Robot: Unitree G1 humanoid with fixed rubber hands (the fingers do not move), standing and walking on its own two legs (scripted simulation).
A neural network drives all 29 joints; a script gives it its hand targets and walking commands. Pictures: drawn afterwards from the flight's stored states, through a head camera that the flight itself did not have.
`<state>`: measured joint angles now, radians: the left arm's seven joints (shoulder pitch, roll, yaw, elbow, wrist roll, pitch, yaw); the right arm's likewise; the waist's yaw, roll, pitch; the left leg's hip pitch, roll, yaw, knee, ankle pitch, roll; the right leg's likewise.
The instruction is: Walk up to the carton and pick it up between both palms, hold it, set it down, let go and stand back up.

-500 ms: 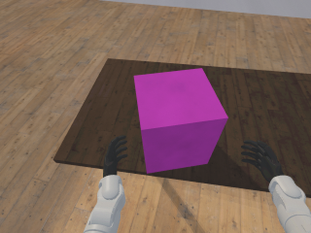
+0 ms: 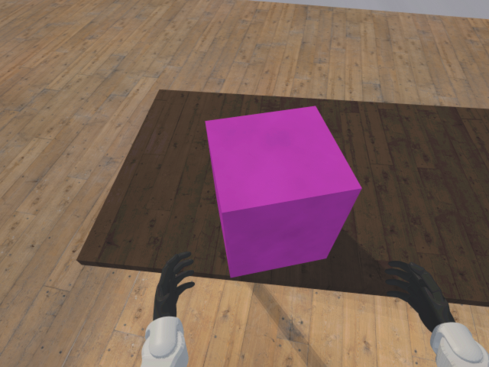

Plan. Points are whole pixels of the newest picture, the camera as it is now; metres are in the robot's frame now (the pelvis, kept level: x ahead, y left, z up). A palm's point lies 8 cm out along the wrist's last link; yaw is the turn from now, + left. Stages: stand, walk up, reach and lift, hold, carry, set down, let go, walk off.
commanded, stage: set down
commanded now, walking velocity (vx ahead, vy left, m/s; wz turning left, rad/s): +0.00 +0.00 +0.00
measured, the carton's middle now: (271, 195) +0.42 +0.00 +0.00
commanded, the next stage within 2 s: let go in 1.16 s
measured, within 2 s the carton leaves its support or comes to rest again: neither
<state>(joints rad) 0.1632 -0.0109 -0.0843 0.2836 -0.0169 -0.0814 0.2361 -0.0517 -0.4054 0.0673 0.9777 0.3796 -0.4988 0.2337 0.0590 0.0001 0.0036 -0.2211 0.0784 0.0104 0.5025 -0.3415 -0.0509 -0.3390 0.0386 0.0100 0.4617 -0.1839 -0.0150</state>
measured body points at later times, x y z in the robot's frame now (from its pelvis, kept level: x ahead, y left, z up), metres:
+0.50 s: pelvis -0.01 +0.00 +0.00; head +0.02 +0.01 +0.45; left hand +0.20 +0.20 -0.06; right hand +0.20 -0.24 -0.07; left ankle -0.05 +0.14 -0.74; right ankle +0.03 -0.11 -0.74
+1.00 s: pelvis +0.00 +0.01 +0.00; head +0.02 +0.02 +0.45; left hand +0.17 +0.22 -0.07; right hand +0.19 -0.21 -0.08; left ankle -0.05 +0.14 -0.74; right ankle +0.03 -0.11 -0.74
